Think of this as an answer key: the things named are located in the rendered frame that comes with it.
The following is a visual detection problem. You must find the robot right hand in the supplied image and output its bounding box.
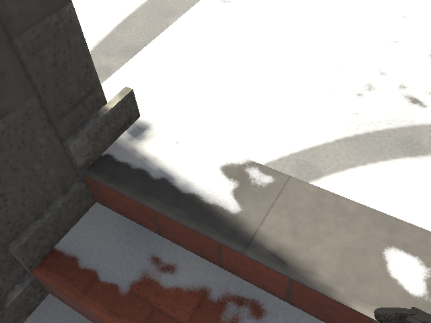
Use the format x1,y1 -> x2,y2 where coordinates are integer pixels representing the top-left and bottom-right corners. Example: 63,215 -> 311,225
374,307 -> 431,323

